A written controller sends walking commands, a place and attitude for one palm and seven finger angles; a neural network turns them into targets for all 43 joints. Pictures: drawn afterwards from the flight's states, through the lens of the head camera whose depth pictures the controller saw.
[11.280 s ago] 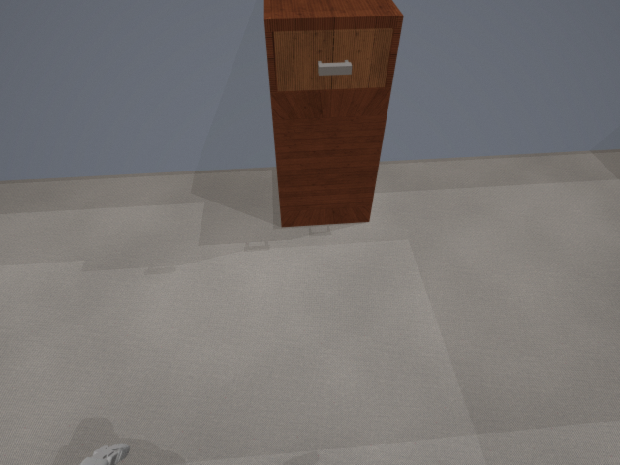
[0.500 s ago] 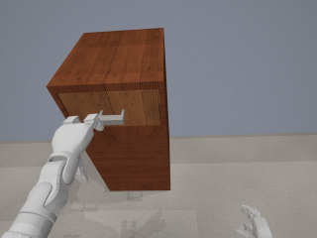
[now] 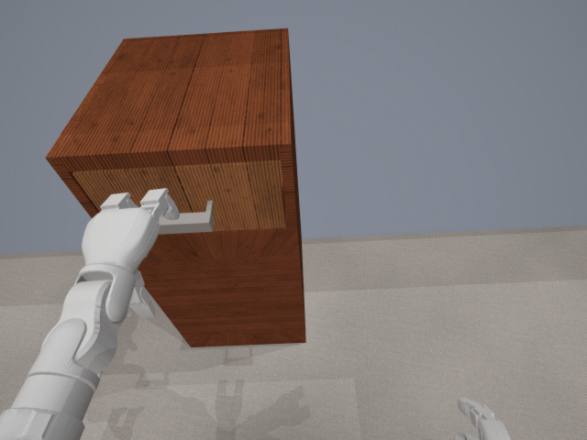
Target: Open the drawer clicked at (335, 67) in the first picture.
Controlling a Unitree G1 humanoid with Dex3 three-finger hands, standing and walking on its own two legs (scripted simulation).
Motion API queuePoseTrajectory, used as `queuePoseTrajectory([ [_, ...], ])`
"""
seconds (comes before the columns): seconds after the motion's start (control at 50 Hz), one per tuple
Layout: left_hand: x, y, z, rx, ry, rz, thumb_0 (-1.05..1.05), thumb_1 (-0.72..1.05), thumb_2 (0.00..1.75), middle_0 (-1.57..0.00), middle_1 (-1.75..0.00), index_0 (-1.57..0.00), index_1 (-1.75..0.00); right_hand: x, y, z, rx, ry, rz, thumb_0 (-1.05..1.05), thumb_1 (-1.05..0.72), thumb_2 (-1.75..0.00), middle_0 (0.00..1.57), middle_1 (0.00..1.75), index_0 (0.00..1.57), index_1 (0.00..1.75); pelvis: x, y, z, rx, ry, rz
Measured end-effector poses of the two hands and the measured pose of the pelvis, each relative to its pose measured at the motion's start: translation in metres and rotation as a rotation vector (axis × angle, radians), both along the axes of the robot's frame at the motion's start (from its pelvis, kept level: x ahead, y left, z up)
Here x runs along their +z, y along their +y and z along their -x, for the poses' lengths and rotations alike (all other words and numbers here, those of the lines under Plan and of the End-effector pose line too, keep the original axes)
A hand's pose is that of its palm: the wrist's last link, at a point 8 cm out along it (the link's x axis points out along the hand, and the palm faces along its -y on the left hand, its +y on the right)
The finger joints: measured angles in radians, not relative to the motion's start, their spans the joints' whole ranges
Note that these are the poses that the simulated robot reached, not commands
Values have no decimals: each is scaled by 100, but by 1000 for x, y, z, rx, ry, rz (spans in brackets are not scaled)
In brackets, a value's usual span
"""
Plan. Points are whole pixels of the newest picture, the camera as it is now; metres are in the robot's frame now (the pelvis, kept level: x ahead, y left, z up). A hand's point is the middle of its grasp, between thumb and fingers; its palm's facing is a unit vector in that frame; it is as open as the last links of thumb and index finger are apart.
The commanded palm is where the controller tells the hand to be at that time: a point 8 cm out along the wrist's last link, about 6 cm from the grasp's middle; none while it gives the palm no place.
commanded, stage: move the hooked fingers above the handle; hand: left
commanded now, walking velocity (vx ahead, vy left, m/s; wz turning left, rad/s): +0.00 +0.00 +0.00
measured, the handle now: (186, 214) +0.49 +0.25 -0.02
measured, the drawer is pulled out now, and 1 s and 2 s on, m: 0.00 0.00 0.00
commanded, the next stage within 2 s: none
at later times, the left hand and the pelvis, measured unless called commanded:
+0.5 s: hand (160, 228) +0.39 +0.24 +0.06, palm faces +0.06 -0.04 -1.00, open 13.8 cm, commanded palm +0.37 +0.24 +0.11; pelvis -0.01 +0.01 -0.01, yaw +0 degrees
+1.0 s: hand (176, 208) +0.44 +0.23 +0.05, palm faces +0.02 -0.02 -1.00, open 13.6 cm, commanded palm +0.42 +0.25 +0.10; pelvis -0.01 +0.00 -0.01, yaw -2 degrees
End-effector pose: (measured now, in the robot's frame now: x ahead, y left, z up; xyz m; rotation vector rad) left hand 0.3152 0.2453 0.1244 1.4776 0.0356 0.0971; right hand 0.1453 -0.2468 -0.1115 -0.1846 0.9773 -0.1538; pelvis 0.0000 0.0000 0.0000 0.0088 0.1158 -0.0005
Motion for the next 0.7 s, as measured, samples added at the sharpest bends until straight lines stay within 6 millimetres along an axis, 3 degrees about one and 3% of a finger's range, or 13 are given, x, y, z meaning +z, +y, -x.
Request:
queuePoseTrajectory([
  [0.1,3,12,-6,62,-32,-11,0,-49,30,-32,-120,-32,-120,-3,6,1,-6,15,-18,1,-91,-90,20,30,20,30,-1,4,-3,-1,12,3],
  [0.2,-7,17,-11,101,38,-12,0,-49,30,-32,-120,-32,-120,-4,11,3,-7,23,-25,1,-91,-90,20,30,20,30,-2,8,-2,3,15,5],
  [0.36,-14,-10,-31,-39,46,-12,0,-49,30,-32,-120,-32,-120,-4,12,14,-18,33,4,1,-91,-90,20,30,20,30,-5,10,5,8,25,11],
  [0.48,-7,-10,-50,-2,-19,-37,0,-49,30,-32,-120,-32,-120,-11,8,38,-54,73,-7,1,-91,-90,20,30,20,30,-7,9,11,-4,45,12],
  [0.6,-15,3,-58,99,74,-79,0,-49,30,-32,-120,-32,-120,-19,-1,71,-95,146,-12,1,-91,-90,20,30,20,30,-7,5,13,-7,55,11],
  [0.7,-24,-11,-66,19,137,-55,0,-49,30,-32,-120,-32,-120,-20,-12,94,-126,200,21,1,-91,-90,20,30,20,30,-7,3,15,1,56,13],
])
